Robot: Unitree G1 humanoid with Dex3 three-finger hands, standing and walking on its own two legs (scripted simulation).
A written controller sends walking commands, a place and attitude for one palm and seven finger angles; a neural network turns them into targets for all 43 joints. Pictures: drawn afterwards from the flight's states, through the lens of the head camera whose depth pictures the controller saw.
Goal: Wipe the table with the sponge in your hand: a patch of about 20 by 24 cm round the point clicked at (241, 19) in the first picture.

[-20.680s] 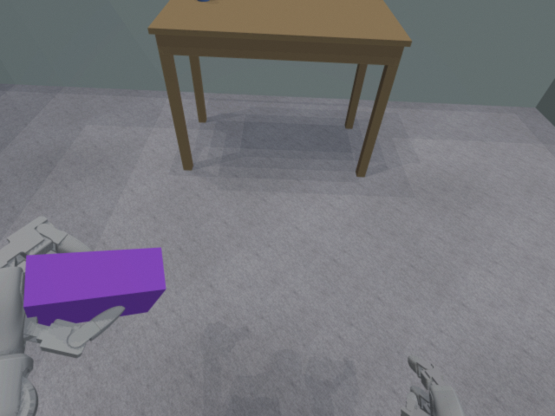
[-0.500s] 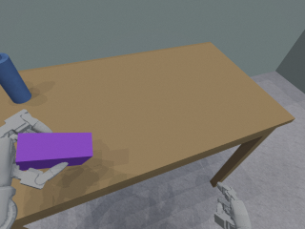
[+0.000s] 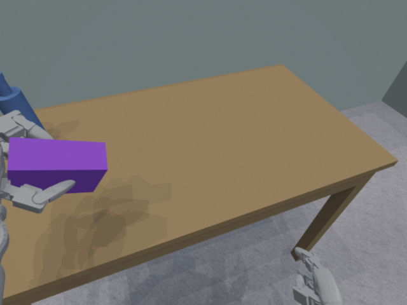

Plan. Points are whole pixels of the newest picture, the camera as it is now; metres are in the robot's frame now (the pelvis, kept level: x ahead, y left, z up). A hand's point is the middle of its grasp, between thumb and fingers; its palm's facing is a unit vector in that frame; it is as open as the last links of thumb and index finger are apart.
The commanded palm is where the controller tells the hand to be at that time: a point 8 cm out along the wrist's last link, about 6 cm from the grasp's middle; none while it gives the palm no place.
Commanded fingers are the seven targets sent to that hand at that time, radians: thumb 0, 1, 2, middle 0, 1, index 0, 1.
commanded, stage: turn the palm down, sponge in hand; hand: left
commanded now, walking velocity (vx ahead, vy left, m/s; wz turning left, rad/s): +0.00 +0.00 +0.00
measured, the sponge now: (72, 169) +0.27 +0.25 +0.17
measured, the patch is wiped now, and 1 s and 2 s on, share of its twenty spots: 0.00 0.00 0.00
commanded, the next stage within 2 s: none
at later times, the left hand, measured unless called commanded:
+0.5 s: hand (64, 203) +0.22 +0.24 +0.15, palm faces +0.24 -0.56 -0.79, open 9.3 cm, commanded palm +0.17 +0.27 +0.20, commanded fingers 0.00 0.10 1.30 -1.20 -1.60 -1.20 -1.60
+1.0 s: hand (61, 208) +0.21 +0.24 +0.15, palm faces +0.20 -0.37 -0.91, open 9.3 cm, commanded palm +0.18 +0.27 +0.22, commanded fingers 0.00 0.10 1.30 -1.20 -1.60 -1.20 -1.60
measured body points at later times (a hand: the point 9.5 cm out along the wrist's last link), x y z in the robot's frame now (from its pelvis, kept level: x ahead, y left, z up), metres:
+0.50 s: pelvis -0.01 -0.05 -0.01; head -0.02 -0.09 +0.44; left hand +0.20 +0.27 +0.19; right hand +0.21 -0.27 -0.10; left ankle +0.03 +0.10 -0.74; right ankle +0.00 -0.11 -0.74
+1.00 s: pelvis -0.01 -0.03 -0.01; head -0.02 -0.06 +0.44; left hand +0.20 +0.26 +0.19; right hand +0.22 -0.25 -0.08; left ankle +0.03 +0.10 -0.74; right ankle +0.00 -0.11 -0.74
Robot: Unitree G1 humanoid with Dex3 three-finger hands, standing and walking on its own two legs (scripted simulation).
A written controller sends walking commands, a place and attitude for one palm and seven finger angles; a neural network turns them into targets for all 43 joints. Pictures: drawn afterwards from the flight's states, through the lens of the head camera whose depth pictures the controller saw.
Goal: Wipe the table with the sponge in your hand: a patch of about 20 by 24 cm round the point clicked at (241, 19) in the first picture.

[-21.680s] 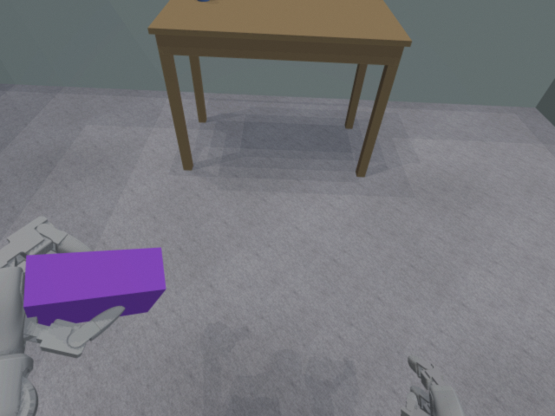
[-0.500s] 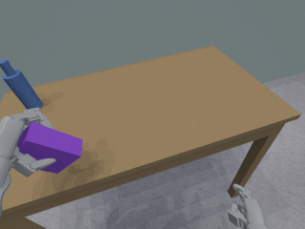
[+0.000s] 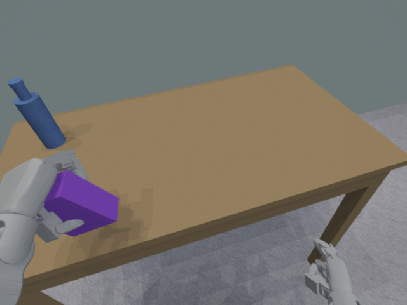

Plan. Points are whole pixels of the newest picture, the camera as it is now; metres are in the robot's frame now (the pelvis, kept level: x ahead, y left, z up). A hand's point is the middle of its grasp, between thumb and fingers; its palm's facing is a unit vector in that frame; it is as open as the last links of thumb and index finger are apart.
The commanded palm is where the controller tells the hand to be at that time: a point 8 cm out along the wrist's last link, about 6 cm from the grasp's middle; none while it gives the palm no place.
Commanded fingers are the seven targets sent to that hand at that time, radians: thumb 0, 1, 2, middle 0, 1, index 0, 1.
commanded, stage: turn the palm down, sponge in hand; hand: left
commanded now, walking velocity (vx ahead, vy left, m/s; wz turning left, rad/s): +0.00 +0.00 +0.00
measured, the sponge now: (79, 210) +0.23 +0.26 +0.11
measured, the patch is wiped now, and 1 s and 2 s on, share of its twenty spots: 0.00 0.00 0.00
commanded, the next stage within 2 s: move the sponge above the wiping area in 1.02 s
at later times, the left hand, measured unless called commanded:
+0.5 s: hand (43, 188) +0.23 +0.30 +0.17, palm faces +0.16 -0.13 -0.98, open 9.3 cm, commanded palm +0.19 +0.31 +0.24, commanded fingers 0.00 0.10 1.30 -1.20 -1.60 -1.20 -1.60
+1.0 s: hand (31, 183) +0.22 +0.31 +0.19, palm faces +0.20 -0.05 -0.98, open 9.3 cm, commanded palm +0.18 +0.29 +0.24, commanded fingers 0.00 0.10 1.30 -1.20 -1.60 -1.20 -1.60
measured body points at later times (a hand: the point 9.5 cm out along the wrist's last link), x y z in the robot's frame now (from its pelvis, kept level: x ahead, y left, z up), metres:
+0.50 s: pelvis -0.01 +0.03 +0.01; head -0.02 +0.00 +0.46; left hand +0.21 +0.30 +0.22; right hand +0.26 -0.15 -0.05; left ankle +0.04 +0.13 -0.73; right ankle +0.01 -0.08 -0.73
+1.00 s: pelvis -0.01 +0.01 +0.01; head -0.04 -0.04 +0.46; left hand +0.21 +0.30 +0.24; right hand +0.26 -0.17 -0.05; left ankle +0.04 +0.13 -0.73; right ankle +0.01 -0.08 -0.73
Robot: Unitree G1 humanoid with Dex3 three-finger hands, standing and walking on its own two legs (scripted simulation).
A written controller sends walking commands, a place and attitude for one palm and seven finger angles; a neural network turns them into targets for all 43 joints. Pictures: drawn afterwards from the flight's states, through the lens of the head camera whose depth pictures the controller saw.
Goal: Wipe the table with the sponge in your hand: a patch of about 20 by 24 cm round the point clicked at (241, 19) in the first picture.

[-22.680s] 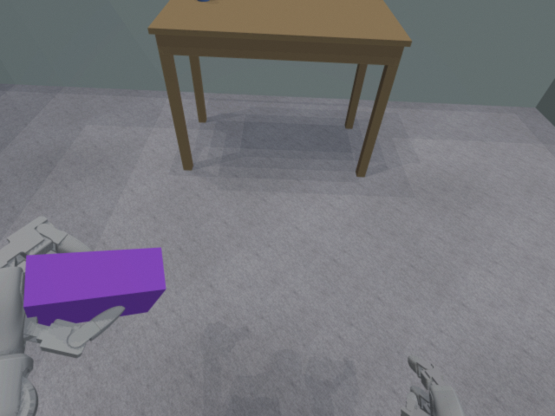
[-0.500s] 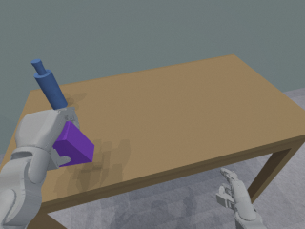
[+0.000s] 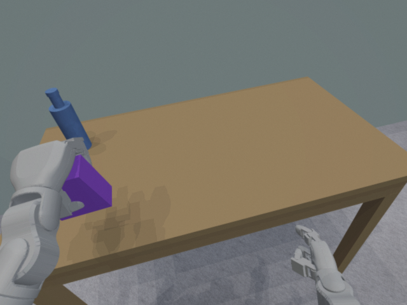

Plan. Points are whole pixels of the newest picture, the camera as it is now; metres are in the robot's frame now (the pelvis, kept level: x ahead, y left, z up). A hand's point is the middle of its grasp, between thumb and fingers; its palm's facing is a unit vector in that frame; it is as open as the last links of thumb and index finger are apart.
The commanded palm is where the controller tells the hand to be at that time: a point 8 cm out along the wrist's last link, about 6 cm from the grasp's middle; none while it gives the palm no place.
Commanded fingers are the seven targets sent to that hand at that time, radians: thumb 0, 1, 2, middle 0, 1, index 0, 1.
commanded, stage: turn the palm down, sponge in hand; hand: left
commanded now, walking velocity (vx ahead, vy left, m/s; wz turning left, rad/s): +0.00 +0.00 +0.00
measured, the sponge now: (76, 194) +0.24 +0.30 +0.12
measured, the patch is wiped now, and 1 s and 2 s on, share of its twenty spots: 0.00 0.00 0.00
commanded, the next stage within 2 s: move the sponge above the wiping area in 0.02 s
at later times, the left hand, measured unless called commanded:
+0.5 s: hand (77, 181) +0.25 +0.30 +0.15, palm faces +0.13 -0.08 -0.99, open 9.3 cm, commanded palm +0.21 +0.28 +0.21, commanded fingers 0.00 0.10 1.30 -1.20 -1.60 -1.20 -1.60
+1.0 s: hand (89, 190) +0.25 +0.29 +0.12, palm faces +0.07 -0.14 -0.99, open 9.3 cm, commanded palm +0.22 +0.27 +0.20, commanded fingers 0.00 0.10 1.30 -1.20 -1.60 -1.20 -1.60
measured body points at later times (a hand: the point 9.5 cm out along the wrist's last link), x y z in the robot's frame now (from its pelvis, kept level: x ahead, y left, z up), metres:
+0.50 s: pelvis +0.01 -0.01 +0.00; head -0.01 -0.06 +0.44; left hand +0.24 +0.29 +0.21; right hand +0.27 -0.21 -0.08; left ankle +0.05 +0.12 -0.74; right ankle +0.02 -0.09 -0.74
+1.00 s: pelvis +0.02 +0.00 +0.00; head +0.00 -0.05 +0.45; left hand +0.25 +0.29 +0.18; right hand +0.29 -0.18 -0.07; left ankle +0.05 +0.12 -0.74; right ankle +0.02 -0.09 -0.74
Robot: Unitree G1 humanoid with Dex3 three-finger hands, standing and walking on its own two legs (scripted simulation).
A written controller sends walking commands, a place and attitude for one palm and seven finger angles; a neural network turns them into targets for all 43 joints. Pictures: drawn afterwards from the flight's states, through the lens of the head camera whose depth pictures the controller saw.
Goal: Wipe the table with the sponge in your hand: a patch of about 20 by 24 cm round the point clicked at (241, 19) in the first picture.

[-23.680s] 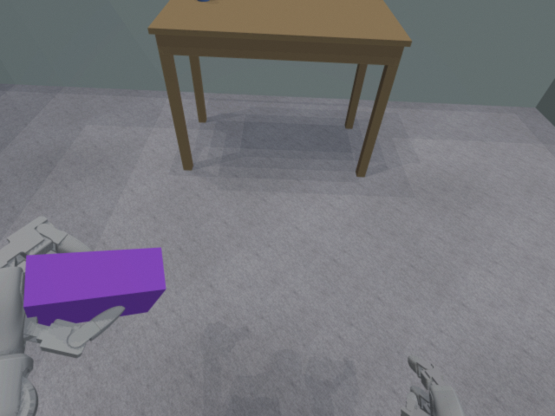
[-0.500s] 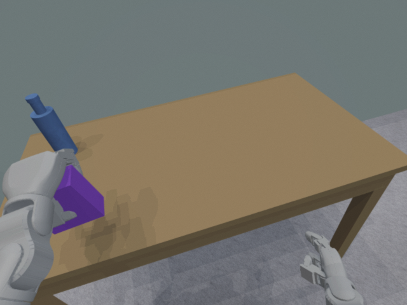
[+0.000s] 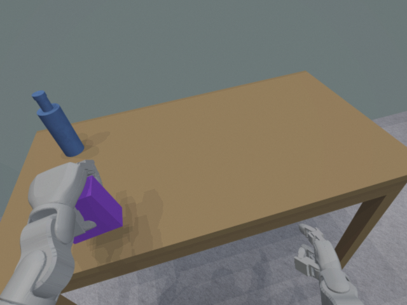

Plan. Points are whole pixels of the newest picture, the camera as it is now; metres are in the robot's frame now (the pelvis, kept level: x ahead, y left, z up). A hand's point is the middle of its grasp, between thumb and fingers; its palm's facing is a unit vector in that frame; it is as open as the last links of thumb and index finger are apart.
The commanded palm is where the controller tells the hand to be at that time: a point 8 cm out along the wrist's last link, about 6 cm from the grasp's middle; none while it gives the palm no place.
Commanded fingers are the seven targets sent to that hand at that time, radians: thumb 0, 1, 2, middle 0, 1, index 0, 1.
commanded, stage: move the sponge above the wiping area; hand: left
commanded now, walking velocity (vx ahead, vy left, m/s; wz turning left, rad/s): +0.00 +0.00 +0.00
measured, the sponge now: (88, 216) +0.23 +0.28 +0.07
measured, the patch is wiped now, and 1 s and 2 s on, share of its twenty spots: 0.00 0.00 0.00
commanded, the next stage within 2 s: none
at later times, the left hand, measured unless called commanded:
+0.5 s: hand (91, 210) +0.24 +0.27 +0.09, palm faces -0.06 -0.13 -0.99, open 9.3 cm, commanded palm +0.22 +0.28 +0.18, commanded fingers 0.00 0.10 1.30 -1.20 -1.60 -1.20 -1.60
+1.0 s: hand (106, 203) +0.26 +0.26 +0.08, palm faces -0.04 -0.12 -0.99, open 9.3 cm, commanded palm +0.24 +0.27 +0.17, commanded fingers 0.00 0.10 1.30 -1.20 -1.60 -1.20 -1.60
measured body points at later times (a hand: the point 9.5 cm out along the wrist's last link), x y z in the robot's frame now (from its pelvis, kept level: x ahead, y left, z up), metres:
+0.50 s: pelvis +0.00 +0.00 +0.00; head -0.02 -0.05 +0.45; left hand +0.24 +0.27 +0.14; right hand +0.26 -0.21 -0.08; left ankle +0.03 +0.11 -0.74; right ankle +0.00 -0.09 -0.74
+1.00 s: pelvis +0.01 -0.01 +0.00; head -0.01 -0.05 +0.45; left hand +0.26 +0.26 +0.13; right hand +0.25 -0.22 -0.08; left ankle +0.03 +0.11 -0.74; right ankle +0.00 -0.09 -0.74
